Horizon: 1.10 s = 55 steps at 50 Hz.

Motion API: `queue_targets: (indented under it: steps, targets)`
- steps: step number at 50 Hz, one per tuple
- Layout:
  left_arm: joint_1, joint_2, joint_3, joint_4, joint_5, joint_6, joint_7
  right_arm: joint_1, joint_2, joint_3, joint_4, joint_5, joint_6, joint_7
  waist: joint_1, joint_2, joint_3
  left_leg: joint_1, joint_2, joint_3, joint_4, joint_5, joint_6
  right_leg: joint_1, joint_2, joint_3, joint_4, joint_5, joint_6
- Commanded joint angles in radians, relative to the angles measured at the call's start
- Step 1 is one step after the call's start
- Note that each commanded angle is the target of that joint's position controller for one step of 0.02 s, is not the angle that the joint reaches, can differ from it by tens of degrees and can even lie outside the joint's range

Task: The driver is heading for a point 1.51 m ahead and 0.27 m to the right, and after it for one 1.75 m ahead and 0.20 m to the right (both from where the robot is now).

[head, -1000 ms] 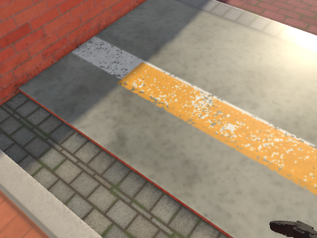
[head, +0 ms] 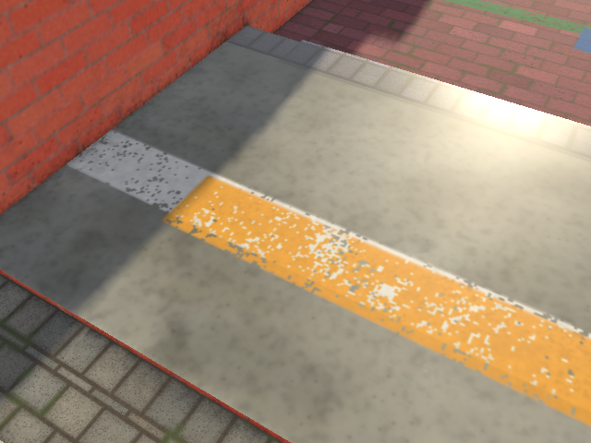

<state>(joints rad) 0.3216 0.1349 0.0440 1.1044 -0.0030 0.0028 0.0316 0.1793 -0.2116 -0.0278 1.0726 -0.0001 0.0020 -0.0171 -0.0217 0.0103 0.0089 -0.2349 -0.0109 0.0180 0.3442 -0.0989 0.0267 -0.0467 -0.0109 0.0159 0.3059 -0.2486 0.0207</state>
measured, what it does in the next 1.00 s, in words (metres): walks ahead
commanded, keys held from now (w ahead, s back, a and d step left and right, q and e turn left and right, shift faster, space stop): no key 0.22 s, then w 0.78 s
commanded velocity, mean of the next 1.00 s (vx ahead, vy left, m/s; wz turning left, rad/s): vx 0.28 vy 0.00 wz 0.00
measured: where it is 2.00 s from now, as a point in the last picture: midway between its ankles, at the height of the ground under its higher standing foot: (328, 324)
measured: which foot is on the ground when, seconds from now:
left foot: down 0.00-1.00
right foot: down 0.00-0.50, up 0.52-1.00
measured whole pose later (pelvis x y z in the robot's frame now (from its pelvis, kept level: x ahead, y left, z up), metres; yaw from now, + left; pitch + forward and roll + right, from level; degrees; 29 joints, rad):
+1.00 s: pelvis +0.28 -0.01 -0.06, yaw +0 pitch +3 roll +2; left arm -0.02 0.24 0.06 0.80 -0.01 -0.09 -0.10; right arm 0.59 -0.20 -0.02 1.07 0.02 -0.08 -0.07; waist -0.11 -0.05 -0.01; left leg 0.11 -0.02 0.06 0.51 -0.66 -0.01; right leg -0.69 -0.09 0.03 0.53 0.38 -0.07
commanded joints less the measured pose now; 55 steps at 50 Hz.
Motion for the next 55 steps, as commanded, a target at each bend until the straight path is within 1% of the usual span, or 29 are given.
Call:
queue_targets:
  steps: [1,11,15,17,18,19,20,21,22,24,25,26,27,28,30,32,33,35,37,39,41,43,45,47,51,52,53,54,55]
  targets:
    - [0.085,0.072,0.014,0.004,-0.001,-0.002,0.008,-0.002,-0.094,-0.018,-0.030,0.000,-0.008,-0.005,0.007,-0.021,0.035,0.084,0.047,-0.066,-0.060,-0.019,0.040,-0.149,-0.019,0.022,-0.073,0.031,-0.029]
    - [0.125,0.062,0.017,0.035,-0.005,-0.009,0.013,0.025,-0.078,-0.022,-0.023,0.000,-0.007,-0.009,0.007,-0.016,0.035,0.085,0.047,-0.079,-0.074,-0.056,0.050,-0.167,-0.017,0.013,-0.059,0.023,-0.022]
    - [0.166,0.095,0.036,0.033,-0.007,-0.010,0.027,0.035,-0.119,-0.043,-0.027,0.015,-0.007,-0.018,0.024,-0.014,0.060,-0.003,0.013,-0.057,-0.052,-0.475,0.065,-0.218,0.000,0.004,-0.040,-0.318,-0.063]
    - [0.196,0.096,0.042,0.027,-0.008,-0.024,0.028,0.023,-0.104,-0.048,-0.043,0.022,-0.025,-0.014,0.040,-0.044,0.086,-0.063,0.011,-0.045,0.013,-0.513,0.076,-0.238,-0.041,0.048,-0.055,-0.383,-0.106]
    - [0.222,0.104,0.045,0.031,-0.011,-0.033,0.024,0.006,-0.071,-0.039,-0.056,0.012,-0.041,-0.006,0.048,-0.090,0.078,-0.088,-0.005,-0.011,0.100,-0.446,0.071,-0.212,-0.086,0.102,-0.097,-0.389,-0.136]
    - [0.213,0.147,0.061,0.024,-0.016,-0.041,0.022,-0.001,-0.034,-0.031,-0.059,0.008,-0.057,0.008,0.047,-0.185,0.073,-0.109,-0.033,0.054,0.303,-0.279,0.054,-0.198,-0.184,0.210,-0.170,-0.383,-0.185]
    - [0.168,0.188,0.075,0.003,-0.020,-0.048,0.021,0.013,-0.035,-0.031,-0.060,0.009,-0.069,0.020,0.026,-0.207,0.095,-0.172,0.021,0.017,0.438,-0.214,0.052,-0.190,-0.277,0.282,-0.185,-0.353,-0.225]
    - [0.132,0.166,0.066,-0.018,-0.033,-0.049,0.018,0.022,-0.032,-0.028,-0.068,0.029,-0.076,0.018,-0.004,-0.150,0.116,-0.203,0.028,0.020,0.322,-0.289,0.068,-0.170,-0.254,0.268,-0.145,-0.340,-0.204]
    - [0.114,0.148,0.061,-0.022,-0.038,-0.051,0.011,0.049,-0.035,-0.027,-0.063,0.032,-0.083,0.019,-0.021,-0.151,0.128,-0.138,0.019,0.043,0.250,-0.311,0.077,-0.197,-0.231,0.240,-0.102,-0.302,-0.188]
    - [0.096,0.136,0.054,-0.036,-0.034,-0.050,-0.001,0.182,-0.070,-0.045,-0.015,0.027,-0.086,0.020,-0.063,-0.109,0.105,0.069,-0.008,0.060,0.168,-0.311,0.091,-0.298,-0.139,0.156,0.028,-0.231,-0.149]
    - [0.084,0.099,0.043,-0.059,-0.030,-0.058,-0.001,0.245,-0.133,-0.063,0.001,0.023,-0.087,0.018,-0.073,0.025,0.092,0.153,0.071,-0.091,0.061,-0.386,0.134,-0.397,-0.040,0.046,0.206,-0.143,-0.103]
    - [0.043,0.062,0.036,-0.097,-0.020,-0.069,0.004,0.359,-0.218,-0.089,0.022,0.030,-0.094,0.021,-0.113,0.223,0.046,0.287,0.245,-0.419,-0.094,-0.456,0.247,-0.554,0.042,-0.064,0.486,-0.112,-0.049]
    - [-0.016,0.105,0.045,-0.127,-0.020,-0.086,0.000,0.403,-0.188,-0.076,0.030,0.010,-0.107,0.024,-0.127,0.176,0.038,0.308,0.361,-0.668,-0.171,-0.514,0.323,-0.690,0.012,0.045,0.750,-0.220,-0.064]
    - [-0.014,0.126,0.050,-0.142,-0.033,-0.104,-0.009,0.346,-0.147,-0.056,0.015,0.001,-0.120,0.029,-0.077,0.074,0.077,0.276,0.373,-0.645,-0.169,-0.498,0.317,-0.763,-0.043,0.106,0.840,-0.153,-0.098]
    - [0.009,0.120,0.051,-0.133,-0.031,-0.116,-0.015,0.258,-0.117,-0.040,-0.016,0.011,-0.125,0.038,-0.023,-0.005,0.103,0.225,0.336,-0.488,-0.175,-0.333,0.262,-0.773,-0.112,0.105,0.823,-0.031,-0.117]
    - [-0.012,0.141,0.066,-0.135,-0.030,-0.107,-0.017,0.263,-0.088,-0.020,-0.017,0.003,-0.123,0.036,-0.013,0.022,0.097,0.177,0.257,-0.323,-0.199,-0.158,0.214,-0.711,-0.123,0.070,0.756,0.055,-0.103]
    - [-0.068,0.158,0.075,-0.164,-0.034,-0.107,-0.022,0.290,-0.068,-0.011,0.007,0.005,-0.131,0.026,-0.004,0.037,0.102,0.212,0.253,-0.288,-0.189,-0.081,0.181,-0.736,-0.140,0.101,0.706,0.103,-0.103]
    - [-0.130,0.144,0.073,-0.194,-0.027,-0.096,-0.027,0.349,-0.100,-0.017,0.031,0.008,-0.126,-0.006,-0.013,0.067,0.125,0.221,0.226,-0.220,-0.199,0.007,0.170,-0.778,-0.125,0.083,0.583,0.200,-0.079]
    - [-0.180,0.132,0.069,-0.222,-0.016,-0.092,-0.041,0.355,-0.114,-0.017,0.024,0.008,-0.109,-0.031,-0.010,0.037,0.104,0.202,0.211,-0.180,-0.165,0.040,0.170,-0.763,-0.104,0.071,0.479,0.332,-0.062]
    - [-0.227,0.128,0.061,-0.249,-0.006,-0.088,-0.063,0.361,-0.121,-0.016,0.010,0.005,-0.110,-0.047,-0.014,0.041,0.102,0.158,0.208,-0.151,-0.139,0.022,0.171,-0.743,-0.092,0.059,0.425,0.463,-0.063]
    - [-0.285,0.142,0.053,-0.280,0.000,-0.083,-0.082,0.382,-0.117,-0.015,0.011,0.017,-0.110,-0.057,-0.020,0.030,0.126,0.122,0.211,-0.132,-0.108,-0.015,0.162,-0.744,-0.096,0.054,0.379,0.547,-0.084]
    - [-0.359,0.141,0.041,-0.314,0.003,-0.090,-0.099,0.413,-0.107,-0.010,0.013,0.023,-0.107,-0.064,-0.042,0.023,0.145,0.125,0.212,-0.118,-0.076,-0.027,0.148,-0.749,-0.089,0.042,0.331,0.611,-0.098]
    - [-0.421,0.142,0.032,-0.348,0.000,-0.103,-0.116,0.439,-0.102,-0.007,0.003,0.017,-0.102,-0.066,-0.058,0.011,0.157,0.184,0.237,-0.120,-0.025,-0.040,0.143,-0.797,-0.103,0.060,0.305,0.637,-0.107]
    - [-0.490,0.128,0.015,-0.374,-0.003,-0.109,-0.125,0.442,-0.094,-0.005,-0.017,0.017,-0.092,-0.056,-0.086,-0.001,0.163,0.154,0.217,-0.085,0.027,-0.102,0.129,-0.726,-0.079,0.019,0.251,0.677,-0.103]
    - [-0.547,0.139,-0.004,-0.404,-0.024,-0.129,-0.149,0.467,-0.123,-0.020,-0.044,0.026,-0.066,-0.048,-0.113,0.018,0.192,0.275,0.212,-0.069,0.168,0.027,0.086,-0.694,-0.087,-0.001,0.108,0.619,-0.082]
    - [-0.504,0.153,0.000,-0.396,-0.012,-0.136,-0.145,0.452,-0.140,-0.026,-0.051,0.030,-0.064,-0.040,-0.096,0.026,0.161,0.268,0.189,-0.055,0.237,0.157,0.072,-0.582,-0.062,-0.026,0.083,0.606,-0.085]
    - [-0.394,0.180,0.011,-0.365,-0.004,-0.141,-0.137,0.457,-0.168,-0.032,-0.055,0.025,-0.063,-0.030,-0.057,0.052,0.083,0.275,0.181,-0.062,0.361,0.319,0.069,-0.427,-0.038,-0.038,0.101,0.598,-0.095]
    - [-0.200,0.232,0.034,-0.303,-0.008,-0.142,-0.124,0.444,-0.185,-0.037,-0.062,0.015,-0.062,-0.017,0.026,0.084,-0.016,0.242,0.174,-0.073,0.555,0.463,0.072,-0.212,-0.022,-0.045,0.135,0.562,-0.114]
    - [0.016,0.284,0.056,-0.235,-0.014,-0.133,-0.110,0.385,-0.181,-0.035,-0.068,0.013,-0.069,-0.002,0.160,0.056,-0.095,0.093,0.129,-0.048,0.840,0.425,0.039,0.069,-0.071,-0.019,0.079,0.658,-0.149]
Keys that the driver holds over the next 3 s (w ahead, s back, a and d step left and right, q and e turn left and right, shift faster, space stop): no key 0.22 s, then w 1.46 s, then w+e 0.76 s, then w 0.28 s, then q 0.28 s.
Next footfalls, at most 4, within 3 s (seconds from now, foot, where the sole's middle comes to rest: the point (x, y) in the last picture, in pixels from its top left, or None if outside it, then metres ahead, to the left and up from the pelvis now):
1.10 right None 0.57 -0.17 -0.92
1.60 left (278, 347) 0.85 0.07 -0.92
2.18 right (363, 268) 1.13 -0.20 -0.92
2.70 left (335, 190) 1.48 -0.14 -0.92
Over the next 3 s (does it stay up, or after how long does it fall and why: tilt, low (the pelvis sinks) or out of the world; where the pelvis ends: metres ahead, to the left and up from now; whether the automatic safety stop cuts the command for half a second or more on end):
stays up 1.39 -0.20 -0.13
